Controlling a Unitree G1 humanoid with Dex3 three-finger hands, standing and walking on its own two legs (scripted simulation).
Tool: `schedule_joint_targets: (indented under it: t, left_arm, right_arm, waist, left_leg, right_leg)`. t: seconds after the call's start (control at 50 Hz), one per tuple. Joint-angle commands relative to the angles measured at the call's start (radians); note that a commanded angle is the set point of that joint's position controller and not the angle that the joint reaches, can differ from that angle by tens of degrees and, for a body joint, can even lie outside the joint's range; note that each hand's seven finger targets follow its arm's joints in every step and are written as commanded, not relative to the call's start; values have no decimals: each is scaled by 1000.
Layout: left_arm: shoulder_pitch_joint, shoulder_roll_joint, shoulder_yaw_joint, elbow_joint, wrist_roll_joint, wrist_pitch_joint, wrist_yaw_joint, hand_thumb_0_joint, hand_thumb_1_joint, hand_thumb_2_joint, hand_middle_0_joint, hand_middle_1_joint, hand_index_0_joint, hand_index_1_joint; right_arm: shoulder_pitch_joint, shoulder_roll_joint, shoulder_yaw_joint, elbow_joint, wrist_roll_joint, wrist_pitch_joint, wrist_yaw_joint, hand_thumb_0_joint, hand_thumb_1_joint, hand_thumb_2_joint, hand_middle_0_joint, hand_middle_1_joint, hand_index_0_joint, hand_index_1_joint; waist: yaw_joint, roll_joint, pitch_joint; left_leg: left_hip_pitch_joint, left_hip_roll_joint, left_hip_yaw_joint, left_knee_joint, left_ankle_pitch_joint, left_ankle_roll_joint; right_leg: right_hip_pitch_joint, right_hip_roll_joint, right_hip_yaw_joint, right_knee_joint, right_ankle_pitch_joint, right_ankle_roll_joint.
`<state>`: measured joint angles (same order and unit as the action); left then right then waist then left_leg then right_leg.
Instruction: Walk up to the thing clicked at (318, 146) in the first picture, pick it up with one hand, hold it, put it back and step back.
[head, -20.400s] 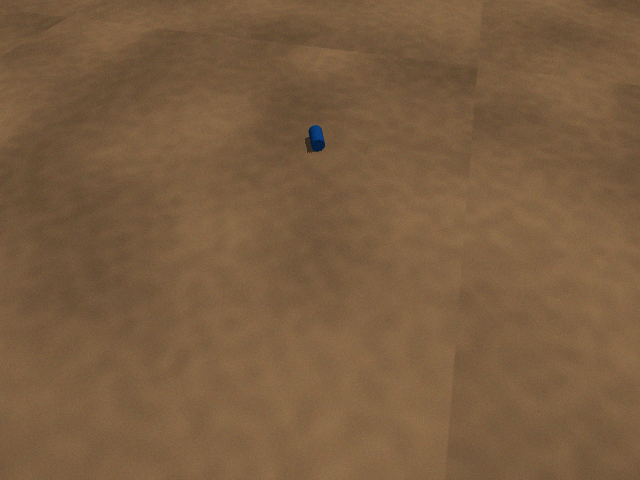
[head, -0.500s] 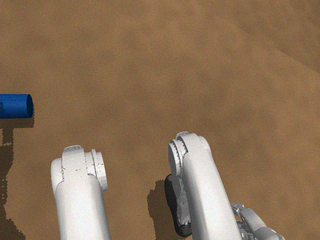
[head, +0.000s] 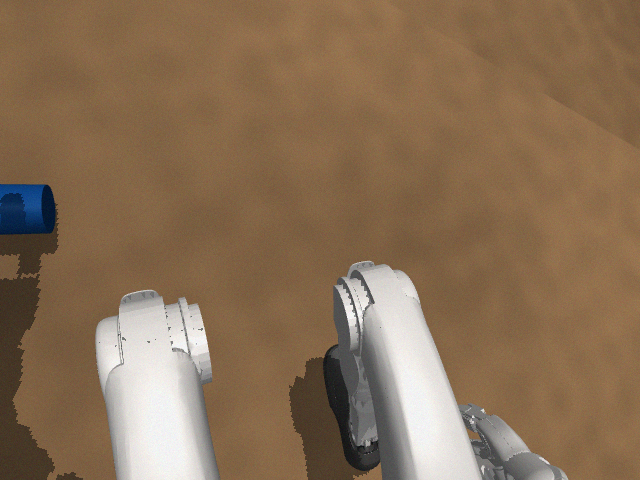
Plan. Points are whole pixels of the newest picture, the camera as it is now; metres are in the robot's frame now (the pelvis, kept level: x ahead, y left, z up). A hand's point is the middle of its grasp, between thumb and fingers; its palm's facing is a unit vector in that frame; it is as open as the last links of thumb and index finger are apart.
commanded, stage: approach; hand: left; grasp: from above
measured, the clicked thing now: out of the picture +0.45 +0.38 -0.28
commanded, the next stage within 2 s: close in in 0.42 s
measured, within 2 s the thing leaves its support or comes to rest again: neither
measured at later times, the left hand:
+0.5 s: hand out of the picture +0.44 +0.40 -0.13, palm faces -0.51 -0.06 -0.86, open 14.1 cm
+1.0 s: hand out of the picture +0.44 +0.38 -0.19, palm faces -0.43 -0.07 -0.90, open 14.2 cm
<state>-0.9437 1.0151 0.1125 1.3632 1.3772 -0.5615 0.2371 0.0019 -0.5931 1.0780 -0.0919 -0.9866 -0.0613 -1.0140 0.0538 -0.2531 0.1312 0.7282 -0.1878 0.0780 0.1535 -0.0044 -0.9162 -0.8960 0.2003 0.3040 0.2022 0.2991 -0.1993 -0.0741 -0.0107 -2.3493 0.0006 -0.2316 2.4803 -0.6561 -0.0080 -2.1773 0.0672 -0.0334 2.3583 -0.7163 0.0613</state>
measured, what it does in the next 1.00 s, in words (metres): stands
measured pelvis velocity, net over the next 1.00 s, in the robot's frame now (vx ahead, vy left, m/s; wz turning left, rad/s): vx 0.00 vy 0.00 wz -0.03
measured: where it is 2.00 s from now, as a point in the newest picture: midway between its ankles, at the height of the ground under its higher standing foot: (271, 449)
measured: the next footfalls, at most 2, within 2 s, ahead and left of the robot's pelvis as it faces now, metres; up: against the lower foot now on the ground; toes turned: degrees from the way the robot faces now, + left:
none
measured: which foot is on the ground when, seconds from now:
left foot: down 0.00-1.00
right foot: down 0.00-1.00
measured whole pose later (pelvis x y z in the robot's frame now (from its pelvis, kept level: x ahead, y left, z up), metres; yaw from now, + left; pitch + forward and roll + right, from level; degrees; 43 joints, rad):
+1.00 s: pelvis +0.00 +0.00 -0.01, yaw -2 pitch +28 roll -14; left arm -1.03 1.09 0.13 1.56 1.51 -0.51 0.44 0.00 -0.54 1.03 -0.11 -0.96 -0.09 -0.97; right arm 0.05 -0.26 0.20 0.68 -0.22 0.03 0.14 -0.01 -0.91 -0.90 0.20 0.30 0.20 0.30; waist -0.28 -0.13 0.03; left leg -2.38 0.00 -0.26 2.53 -0.67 -0.01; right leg -2.21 0.08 -0.05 2.39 -0.71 0.05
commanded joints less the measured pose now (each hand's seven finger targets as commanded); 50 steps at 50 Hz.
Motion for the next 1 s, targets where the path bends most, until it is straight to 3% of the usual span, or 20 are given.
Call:
schedule_joint_targets:
  t: [0.0, 0.06, 0.08, 0.1, 0.14, 0.2, 0.22, 0.32, 0.44, 0.5, 0.52, 0.54, 0.58, 0.64, 0.78, 0.82, 0.88, 0.9, 0.92, 0.98]
  left_arm:
    - [-382, 256, 52, -106, 7, -10, 107, 0, -602, 1060, -66, -1008, -51, -1023]
    - [-414, 286, 60, -59, 57, 17, 160, 0, -606, 1068, -70, -1006, -52, -1025]
    - [-454, 325, 83, -95, 62, 27, 179, 0, -590, 1050, -70, -1016, -59, -1027]
    - [-426, 319, 76, -44, 83, 49, 191, 0, -579, 1047, -76, -1014, -65, -1025]
    - [-426, 331, 84, -34, 81, 85, 208, 0, -570, 1044, -90, -999, -78, -1012]
    - [-370, 360, 114, -45, 58, 149, 203, 0, -555, 1027, -95, -981, -85, -991]
    - [-334, 358, 118, -33, 48, 171, 189, 0, -558, 1029, -102, -965, -87, -980]
    - [-304, 348, 88, -106, -35, 214, 65, 0, -551, 1002, -120, -935, -104, -950]
    - [-320, 226, 18, -131, -128, 137, -75, 0, -545, 995, -128, -930, -112, -945]
    - [-305, 266, 36, -145, -138, 55, -106, 0, -527, 989, -140, -931, -126, -944]
    - [-305, 306, 64, -175, -140, 26, -106, 0, -518, 968, -135, -936, -133, -938]
    - [-289, 329, 86, -155, -132, 5, -99, 0, -515, 983, -136, -940, -134, -942]
    - [-288, 321, 80, -140, -110, -36, -78, 0, -509, 1009, -139, -959, -135, -963]
    - [-295, 346, 100, -109, -63, -70, 7, 0, -551, 1013, -102, -961, -94, -968]
    - [-352, 378, 99, -51, 67, -45, 177, 0, -560, 1024, -79, -993, -73, -999]
    - [-365, 356, 95, -18, 76, -17, 213, 0, -574, 1045, -77, -958, -56, -979]
    - [-358, 306, 48, 71, 100, 26, 247, 0, -565, 1051, -93, -945, -68, -970]
    - [-385, 326, 60, 49, 99, 35, 257, 0, -539, 1036, -102, -950, -83, -969]
    - [-372, 322, 43, 80, 112, 54, 258, 0, -535, 1029, -111, -942, -92, -962]
    - [-376, 317, 38, 84, 95, 93, 250, 0, -543, 1026, -85, -980, -75, -990]
  right_arm:
    - [174, -285, -73, -17, -8, 0, -17, 0, -915, -898, 200, 300, 200, 300]
    - [181, -287, -63, -28, -9, -8, -20, 0, -914, -898, 200, 300, 200, 300]
    - [183, -289, -59, -37, -8, -13, -22, 0, -913, -898, 200, 300, 200, 300]
    - [190, -288, -56, -41, -11, -16, -24, 0, -910, -897, 200, 300, 200, 300]
    - [191, -290, -60, -50, -2, -27, -30, 0, -912, -898, 200, 300, 200, 300]
    - [185, -296, -62, -57, 13, -41, -40, 0, -909, -896, 200, 300, 200, 300]
    - [184, -297, -63, -58, 19, -43, -42, 0, -909, -897, 200, 300, 200, 300]
    - [201, -295, -84, -64, 43, -43, -42, 0, -914, -898, 200, 300, 200, 300]
    - [246, -291, -83, -49, 30, -31, -41, 0, -918, -899, 200, 300, 200, 300]
    - [246, -294, -72, -42, 18, -27, -47, 0, -921, -900, 200, 300, 200, 300]
    - [233, -288, -66, -45, 11, -25, -47, 0, -920, -902, 199, 300, 200, 300]
    - [230, -302, -64, -46, 7, -18, -48, 0, -918, -901, 199, 300, 200, 300]
    - [215, -292, -46, -49, -4, -6, -42, 0, -917, -901, 199, 300, 200, 300]
    - [188, -300, -27, -52, -15, 18, -31, 0, -914, -900, 199, 300, 200, 300]
    - [168, -314, -29, -55, -29, 23, -27, 0, -910, -899, 200, 300, 200, 300]
    - [166, -312, -36, -54, -31, 7, -26, 0, -906, -902, 199, 300, 199, 300]
    - [168, -311, -35, -45, -33, -19, -30, 0, -906, -902, 199, 300, 199, 300]
    - [169, -315, -36, -43, -33, -26, -32, 0, -905, -901, 199, 300, 199, 300]
    - [176, -310, -33, -42, -33, -35, -33, 0, -909, -902, 199, 300, 199, 300]
    - [181, -312, -35, -45, -30, -60, -33, 0, -908, -901, 199, 300, 199, 300]
  waist:
    - [-52, 475, -598]
    - [-54, 505, -628]
    - [-46, 546, -650]
    - [-47, 546, -657]
    - [-45, 541, -658]
    - [-8, 551, -694]
    - [0, 540, -690]
    - [-18, 449, -642]
    - [-95, 367, -571]
    - [-79, 381, -566]
    - [-50, 388, -600]
    - [-47, 380, -594]
    - [-57, 400, -600]
    - [-53, 431, -585]
    - [-62, 520, -611]
    - [-73, 504, -588]
    - [-101, 483, -540]
    - [-95, 494, -551]
    - [-97, 505, -539]
    - [-101, 507, -547]
  left_leg:
    - [661, 15, 101, -270, 144, 10]
    - [665, 15, 108, -266, 156, 8]
    - [669, 12, 114, -269, 171, 5]
    - [670, 12, 120, -269, 173, 7]
    - [653, 12, 127, -271, 164, 12]
    - [647, 6, 142, -277, 191, 19]
    - [649, 2, 138, -282, 198, 21]
    - [568, 0, 134, -302, 122, 35]
    - [536, 13, 108, -283, 101, 30]
    - [552, 15, 105, -269, 115, 23]
    - [567, 16, 112, -258, 141, 26]
    - [573, 15, 113, -247, 162, 24]
    - [606, 23, 108, -251, 191, 25]
    - [637, 26, 98, -255, 206, 25]
    - [706, 26, 101, -246, 224, 16]
    - [679, 25, 98, -249, 195, 14]
    - [635, 27, 96, -234, 161, 13]
    - [623, 24, 100, -232, 156, 12]
    - [619, 22, 106, -228, 158, 13]
    - [610, 23, 102, -229, 146, 11]
  right_leg:
    - [101, 15, -169, -181, 183, -82]
    - [92, 20, -170, -169, 201, -91]
    - [109, 17, -165, -164, 217, -92]
    - [114, 21, -161, -166, 220, -93]
    - [117, 21, -155, -180, 220, -92]
    - [158, 17, -145, -191, 246, -88]
    - [154, 14, -143, -183, 247, -89]
    - [186, 10, -131, -223, 205, -83]
    - [198, 6, -145, -248, 193, -76]
    - [218, 6, -147, -247, 192, -81]
    - [248, 10, -140, -249, 210, -78]
    - [240, 9, -144, -244, 215, -83]
    - [249, 16, -149, -234, 235, -78]
    - [211, 21, -163, -210, 229, -84]
    - [147, 24, -173, -171, 241, -84]
    - [114, 24, -177, -161, 225, -86]
    - [78, 27, -185, -152, 212, -84]
    - [91, 26, -185, -155, 212, -82]
    - [99, 24, -176, -159, 219, -83]
    - [99, 25, -182, -145, 213, -83]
